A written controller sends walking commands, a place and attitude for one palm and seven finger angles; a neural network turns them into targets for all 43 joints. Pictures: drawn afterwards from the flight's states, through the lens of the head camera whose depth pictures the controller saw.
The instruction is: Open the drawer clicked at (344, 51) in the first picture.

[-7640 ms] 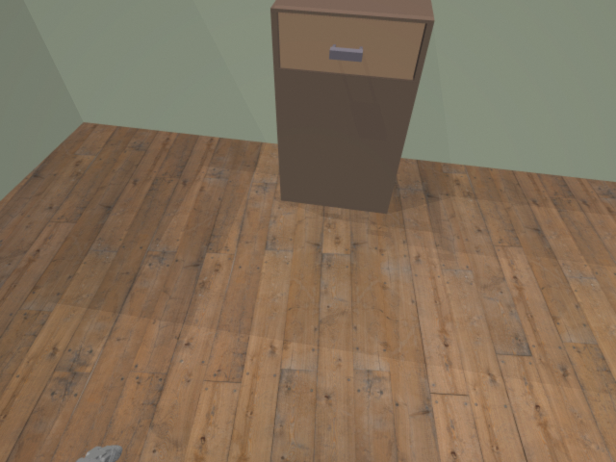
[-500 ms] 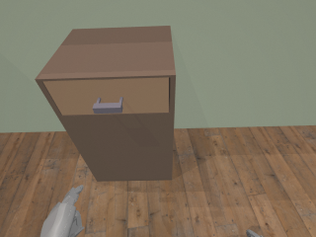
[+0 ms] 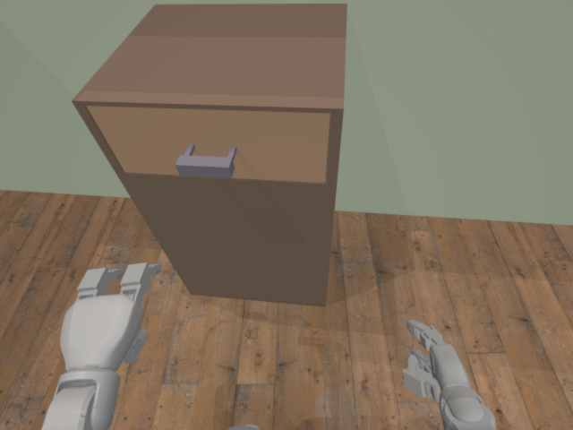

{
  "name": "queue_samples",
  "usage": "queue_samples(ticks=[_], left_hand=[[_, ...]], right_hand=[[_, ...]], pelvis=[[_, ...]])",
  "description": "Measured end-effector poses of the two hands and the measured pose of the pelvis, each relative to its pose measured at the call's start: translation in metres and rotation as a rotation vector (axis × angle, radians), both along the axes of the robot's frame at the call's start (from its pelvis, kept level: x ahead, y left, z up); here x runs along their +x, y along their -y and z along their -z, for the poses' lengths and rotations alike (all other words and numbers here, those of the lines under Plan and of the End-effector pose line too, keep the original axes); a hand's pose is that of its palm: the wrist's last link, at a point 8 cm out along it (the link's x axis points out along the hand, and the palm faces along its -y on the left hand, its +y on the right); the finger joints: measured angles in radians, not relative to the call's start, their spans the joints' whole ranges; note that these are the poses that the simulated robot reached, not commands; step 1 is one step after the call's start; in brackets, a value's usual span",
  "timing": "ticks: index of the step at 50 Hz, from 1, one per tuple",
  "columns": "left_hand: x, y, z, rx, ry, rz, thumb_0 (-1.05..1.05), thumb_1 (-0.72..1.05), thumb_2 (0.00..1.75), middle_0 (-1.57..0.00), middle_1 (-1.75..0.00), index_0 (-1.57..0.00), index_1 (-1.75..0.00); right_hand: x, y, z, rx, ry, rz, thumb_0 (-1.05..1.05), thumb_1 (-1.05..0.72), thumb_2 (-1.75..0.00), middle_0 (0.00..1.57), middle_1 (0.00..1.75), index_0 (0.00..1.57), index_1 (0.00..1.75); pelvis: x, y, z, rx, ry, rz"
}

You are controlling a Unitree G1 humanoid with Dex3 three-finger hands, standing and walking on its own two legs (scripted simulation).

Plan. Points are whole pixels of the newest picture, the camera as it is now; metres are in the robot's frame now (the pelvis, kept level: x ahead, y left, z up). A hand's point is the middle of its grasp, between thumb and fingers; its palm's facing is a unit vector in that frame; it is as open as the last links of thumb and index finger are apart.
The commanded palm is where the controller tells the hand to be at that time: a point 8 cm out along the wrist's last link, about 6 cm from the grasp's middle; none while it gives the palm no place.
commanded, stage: raise the hand with hooked fingers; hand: left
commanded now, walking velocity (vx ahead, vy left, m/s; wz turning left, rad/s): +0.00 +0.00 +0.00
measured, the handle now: (208, 158) +0.57 +0.24 +0.01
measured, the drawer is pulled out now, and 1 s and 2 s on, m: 0.00 0.00 0.00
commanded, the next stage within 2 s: move the hooked fingers above the handle in 1.20 s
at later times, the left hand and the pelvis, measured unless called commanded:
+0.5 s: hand (126, 261) +0.29 +0.26 +0.08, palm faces +0.07 -0.08 -0.99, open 13.1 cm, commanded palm +0.27 +0.26 +0.14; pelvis +0.03 +0.03 +0.03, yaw -1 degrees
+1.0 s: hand (122, 225) +0.32 +0.26 +0.12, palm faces -0.01 -0.08 -1.00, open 13.8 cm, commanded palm +0.30 +0.27 +0.18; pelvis +0.02 +0.03 +0.04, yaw +0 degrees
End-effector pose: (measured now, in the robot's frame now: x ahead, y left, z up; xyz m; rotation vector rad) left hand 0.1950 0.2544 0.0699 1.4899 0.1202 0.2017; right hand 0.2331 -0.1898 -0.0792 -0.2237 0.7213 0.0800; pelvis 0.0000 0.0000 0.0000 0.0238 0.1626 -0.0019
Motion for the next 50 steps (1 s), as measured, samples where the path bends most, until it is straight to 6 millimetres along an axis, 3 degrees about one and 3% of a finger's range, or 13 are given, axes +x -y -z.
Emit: queue_samples(ticks=[5,12,20,33,43,50], left_hand=[[0.019,0.006,-0.013,-0.024,-0.058,0.035,0.00,0.16,0.58,-0.27,-0.77,-0.27,-0.78],[0.031,0.000,-0.027,-0.010,-0.042,0.089,0.00,0.00,0.51,-0.28,-0.88,-0.29,-0.88],[0.057,-0.011,-0.047,-0.007,0.025,0.068,0.00,-0.19,0.43,-0.30,-1.00,-0.30,-1.00],[0.092,-0.014,-0.087,0.003,0.005,0.098,0.00,-0.44,0.32,-0.32,-1.16,-0.32,-1.17],[0.110,-0.018,-0.109,0.010,-0.020,0.130,0.00,-0.49,0.30,-0.32,-1.19,-0.32,-1.20],[0.108,-0.013,-0.104,-0.007,-0.053,0.171,0.00,-0.49,0.30,-0.32,-1.20,-0.32,-1.20]], right_hand=[[-0.025,0.001,0.006,0.013,-0.095,0.047,0.01,-0.91,-0.90,0.20,0.30,0.21,0.30],[-0.046,0.021,0.010,-0.049,-0.182,0.105,0.01,-0.91,-0.90,0.20,0.30,0.21,0.30],[-0.036,0.027,0.001,-0.068,-0.161,0.145,0.02,-0.91,-0.90,0.20,0.30,0.20,0.30],[-0.008,-0.008,-0.023,-0.002,-0.080,0.088,0.01,-0.91,-0.90,0.20,0.30,0.20,0.30],[-0.023,-0.009,-0.020,-0.007,-0.134,0.081,0.01,-0.91,-0.90,0.20,0.30,0.21,0.30],[-0.043,0.006,-0.015,-0.024,-0.178,0.116,0.01,-0.91,-0.90,0.20,0.30,0.20,0.30]], pelvis=[[0.011,-0.005,-0.012,0.003,0.014,0.019],[0.020,-0.014,-0.018,-0.004,0.020,0.018],[0.024,-0.024,-0.022,-0.011,0.041,0.011],[0.025,-0.028,-0.035,-0.016,0.101,0.005],[0.020,-0.027,-0.040,-0.017,0.118,-0.007],[0.017,-0.027,-0.041,-0.016,0.112,0.003]])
